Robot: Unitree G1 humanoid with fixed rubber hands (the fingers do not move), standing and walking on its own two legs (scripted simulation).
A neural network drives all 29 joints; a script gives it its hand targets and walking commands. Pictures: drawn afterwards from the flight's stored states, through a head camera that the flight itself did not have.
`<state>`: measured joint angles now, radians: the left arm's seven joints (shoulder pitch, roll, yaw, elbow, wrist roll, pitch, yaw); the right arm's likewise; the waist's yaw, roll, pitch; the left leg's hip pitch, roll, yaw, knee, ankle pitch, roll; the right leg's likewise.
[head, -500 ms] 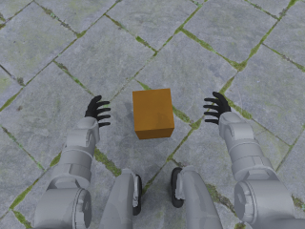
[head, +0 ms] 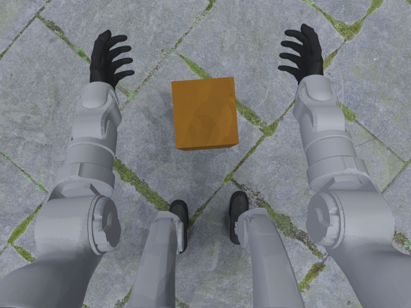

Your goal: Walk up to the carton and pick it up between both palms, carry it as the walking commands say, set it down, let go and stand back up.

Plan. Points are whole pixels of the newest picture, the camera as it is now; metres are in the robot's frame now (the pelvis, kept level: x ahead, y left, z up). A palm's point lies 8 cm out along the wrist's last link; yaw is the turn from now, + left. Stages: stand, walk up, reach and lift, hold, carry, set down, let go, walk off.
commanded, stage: reach and lift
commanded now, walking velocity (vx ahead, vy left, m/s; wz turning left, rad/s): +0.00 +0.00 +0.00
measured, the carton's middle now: (205, 119) +0.48 +0.01 -0.53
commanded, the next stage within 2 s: none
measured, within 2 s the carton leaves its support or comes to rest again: neither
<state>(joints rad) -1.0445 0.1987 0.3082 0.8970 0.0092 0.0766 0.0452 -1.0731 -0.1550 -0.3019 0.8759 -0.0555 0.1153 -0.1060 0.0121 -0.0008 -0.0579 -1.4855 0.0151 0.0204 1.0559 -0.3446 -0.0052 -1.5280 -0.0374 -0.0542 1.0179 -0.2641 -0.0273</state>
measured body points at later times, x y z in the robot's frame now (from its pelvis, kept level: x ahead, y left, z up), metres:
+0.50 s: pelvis -0.02 +0.01 -0.10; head +0.31 +0.01 +0.22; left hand +0.50 +0.18 -0.23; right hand +0.51 -0.17 -0.23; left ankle +0.05 +0.12 -0.63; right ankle +0.08 -0.11 -0.63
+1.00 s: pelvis -0.05 +0.00 -0.23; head +0.31 +0.00 +0.05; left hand +0.50 +0.17 -0.38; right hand +0.51 -0.17 -0.38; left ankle +0.05 +0.12 -0.63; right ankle +0.08 -0.11 -0.63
